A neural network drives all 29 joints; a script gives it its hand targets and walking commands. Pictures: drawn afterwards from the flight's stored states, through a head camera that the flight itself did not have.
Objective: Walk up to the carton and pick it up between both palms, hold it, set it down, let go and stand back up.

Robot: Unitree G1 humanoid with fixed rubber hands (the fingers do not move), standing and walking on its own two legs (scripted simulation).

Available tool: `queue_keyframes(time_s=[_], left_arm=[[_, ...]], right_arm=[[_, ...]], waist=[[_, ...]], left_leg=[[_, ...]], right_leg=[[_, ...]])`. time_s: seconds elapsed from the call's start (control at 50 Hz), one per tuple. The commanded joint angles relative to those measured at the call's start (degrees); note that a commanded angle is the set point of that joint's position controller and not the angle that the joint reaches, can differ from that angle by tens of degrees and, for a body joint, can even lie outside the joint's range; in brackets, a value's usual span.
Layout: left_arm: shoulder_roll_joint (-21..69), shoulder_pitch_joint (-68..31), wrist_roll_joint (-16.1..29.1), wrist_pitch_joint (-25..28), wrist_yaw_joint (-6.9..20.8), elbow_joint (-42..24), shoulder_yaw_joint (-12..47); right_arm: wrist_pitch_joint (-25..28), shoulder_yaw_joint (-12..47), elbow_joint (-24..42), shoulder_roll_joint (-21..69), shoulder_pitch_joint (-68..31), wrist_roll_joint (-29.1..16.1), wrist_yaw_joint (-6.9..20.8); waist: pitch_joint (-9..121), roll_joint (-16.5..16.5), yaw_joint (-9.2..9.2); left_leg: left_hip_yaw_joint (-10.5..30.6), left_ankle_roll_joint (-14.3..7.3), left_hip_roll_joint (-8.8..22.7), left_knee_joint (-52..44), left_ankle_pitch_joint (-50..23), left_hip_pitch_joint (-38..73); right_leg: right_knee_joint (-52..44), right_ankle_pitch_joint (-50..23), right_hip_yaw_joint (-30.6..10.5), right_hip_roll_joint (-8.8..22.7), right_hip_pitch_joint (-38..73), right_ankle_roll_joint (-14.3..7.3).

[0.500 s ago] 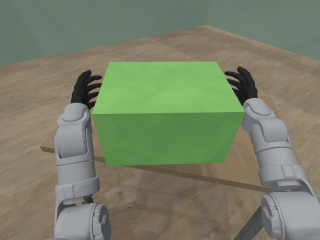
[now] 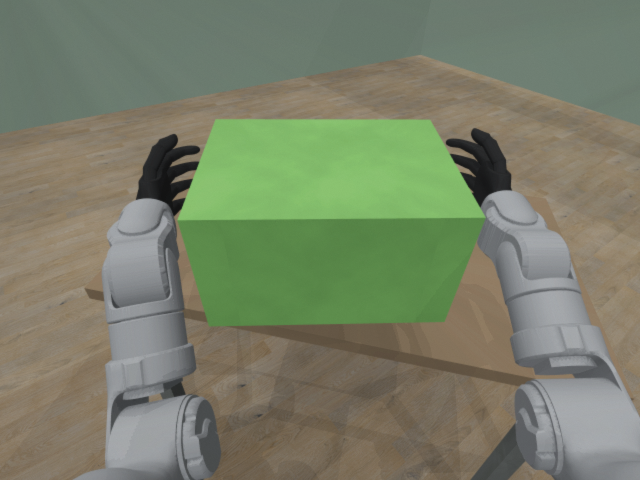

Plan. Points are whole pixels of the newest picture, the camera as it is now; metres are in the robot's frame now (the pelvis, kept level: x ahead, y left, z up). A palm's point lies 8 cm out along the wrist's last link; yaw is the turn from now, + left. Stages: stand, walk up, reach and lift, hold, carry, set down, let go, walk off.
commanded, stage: hold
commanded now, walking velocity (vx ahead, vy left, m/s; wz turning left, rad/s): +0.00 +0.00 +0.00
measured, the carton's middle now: (325, 217) +0.38 +0.01 +0.17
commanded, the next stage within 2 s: none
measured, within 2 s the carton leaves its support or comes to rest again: neither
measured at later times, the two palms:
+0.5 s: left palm (153, 202) +0.34 +0.20 +0.23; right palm (487, 195) +0.35 -0.18 +0.23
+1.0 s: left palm (159, 207) +0.34 +0.20 +0.22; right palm (488, 203) +0.35 -0.19 +0.22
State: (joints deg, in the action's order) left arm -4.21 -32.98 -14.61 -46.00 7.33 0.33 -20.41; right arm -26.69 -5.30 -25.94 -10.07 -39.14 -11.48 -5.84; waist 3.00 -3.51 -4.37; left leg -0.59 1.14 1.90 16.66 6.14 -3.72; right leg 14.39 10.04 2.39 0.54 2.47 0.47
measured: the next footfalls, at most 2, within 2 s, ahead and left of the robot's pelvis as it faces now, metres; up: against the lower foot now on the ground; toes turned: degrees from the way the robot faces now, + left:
none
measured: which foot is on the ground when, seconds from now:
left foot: down 0.00-1.00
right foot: down 0.00-1.00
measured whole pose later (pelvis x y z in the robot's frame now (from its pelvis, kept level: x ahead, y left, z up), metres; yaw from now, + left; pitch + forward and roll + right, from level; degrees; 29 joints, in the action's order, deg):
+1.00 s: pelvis +0.00 +0.01 +0.00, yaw +0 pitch -7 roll +0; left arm -3.4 -30.9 -14.5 -46.2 6.8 -2.1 -19.8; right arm -26.1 -4.6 -24.5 -10.5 -37.1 -12.4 -5.7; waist 2.9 -2.8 -4.5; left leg -1.2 0.7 1.5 16.9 6.5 -3.8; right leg 14.3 10.0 1.8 0.9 2.4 0.9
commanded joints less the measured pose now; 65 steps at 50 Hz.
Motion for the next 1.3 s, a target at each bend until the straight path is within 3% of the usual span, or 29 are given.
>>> queue_keyframes(time_s=[0.0,0.08,0.14,0.3,0.44,0.54,0.6,0.72,0.9,1.08,1.28], left_arm=[[19.84,-33.38,9.43,3.37,7.7,-6.6,24.13],[19.5,-32.83,9.05,3.29,7.85,-7.63,23.87],[18.93,-33.08,9.24,3.41,7.68,-7.42,23.51],[19.74,-34.17,9.39,3.41,7.23,-7.19,23.72],[20.01,-33.84,9.95,3.26,7.31,-6.31,23.84],[19.9,-34.42,9.23,2.9,7.71,-4.24,23.35],[20.36,-35.71,9.94,3.32,7.43,-4.59,23.97],[19.72,-33.12,10.14,3.95,6.83,-7.59,24.47],[19.53,-31.75,9.95,3.31,6.79,-10.67,24.85],[20.33,-33.46,9.86,3.25,7.24,-6.04,24.18],[19.11,-31.31,9.59,3.36,7.78,-6.15,23.34]], right_arm=[[3.1,18.72,18.71,24.05,-38.92,-7.01,8.26],[2.98,18.88,18.88,23.48,-37.43,-7.39,8.37],[3.01,19.2,18.56,23.61,-38.16,-7.57,8.56],[3.24,19.26,19.12,24.23,-39.67,-7.09,8.93],[3.16,18.86,19.21,24.37,-39.53,-6.65,8.96],[2.83,16.89,15.97,22.8,-39.25,-5.81,9.09],[3.19,15.88,15.37,23.16,-39.52,-5.6,9.6],[3.8,18.09,18.35,23.42,-38.63,-7.52,9.02],[3.6,19.61,20.88,22.86,-36.95,-7.65,9.01],[3.72,17.55,18.85,23.43,-39.53,-6.24,9.48],[2.96,18.26,17.78,23.89,-36.65,-6.25,8.57]], waist=[[17.89,5.19,-0.8],[17.17,5.94,-0.49],[17.07,4.19,-0.27],[16.65,3.96,0.55],[17.52,3.02,0.04],[14.31,4.59,-1.04],[15.4,5.95,-0.71],[19.96,6.66,-0.59],[18.39,5.11,-0.13],[15.84,3.75,-0.12],[17.04,3.77,-0.22]], left_leg=[[-2.45,0.78,-4.12,-0.09,-9.96,10.25],[-2.54,1.15,-3.99,-0.17,-10.51,10.4],[-2.41,0.8,-3.78,-0.2,-10.36,10.37],[-2.82,0.28,-3.8,-0.91,-8.3,9.47],[-2.54,0.25,-3.56,-0.62,-9.61,10.17],[-2.99,0.88,-3.5,-1.68,-6.33,8.69],[-2.76,0.73,-2.95,-1.88,-5.03,8.05],[-2.29,1.36,-4.12,0.56,-12.82,11.5],[-1.98,1.11,-3.65,0.17,-12.77,11.29],[-2.52,0.35,-3.41,-1.75,-6.77,9.1],[-2.86,0.4,-3.98,-1.05,-9.66,9.94]], right_leg=[[-1.93,-12.18,0.68,-2.97,-2.1,1.18],[-1.99,-12.3,0.55,-2.97,-2.47,1.15],[-2.26,-11.28,0.76,-3.04,-2.45,0.95],[-2.33,-8.77,0.76,-2.94,-3.23,0.91],[-2.49,-9.31,0.68,-3.09,-3.59,0.76],[-2.93,-5.27,1.03,-3.16,-4.12,0.47],[-3.09,-3.47,0.91,-2.85,-5.22,-0.11],[-1.79,-13.37,0.73,-3.13,-2.54,0.7],[-2.08,-11.68,0.8,-3.45,-2.42,0.5],[-2.83,-5.76,1.04,-3.25,-4.3,0.27],[-2.18,-11.12,0.57,-2.93,-2.22,0.97]])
